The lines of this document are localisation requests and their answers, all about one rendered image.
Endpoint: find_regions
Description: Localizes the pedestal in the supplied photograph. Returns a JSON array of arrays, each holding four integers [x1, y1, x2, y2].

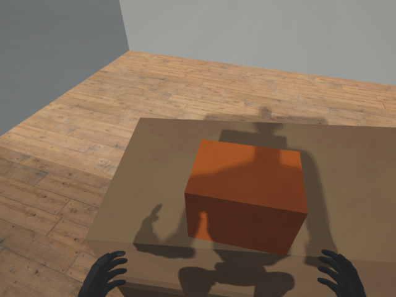
[[85, 118, 396, 297]]

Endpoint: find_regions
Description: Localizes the right robot hand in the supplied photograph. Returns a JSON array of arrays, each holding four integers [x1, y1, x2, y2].
[[317, 249, 366, 297]]

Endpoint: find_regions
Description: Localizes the left robot hand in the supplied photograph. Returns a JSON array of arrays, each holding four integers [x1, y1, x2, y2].
[[78, 251, 127, 297]]

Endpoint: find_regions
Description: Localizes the carton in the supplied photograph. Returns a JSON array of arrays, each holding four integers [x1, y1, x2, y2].
[[184, 139, 308, 256]]

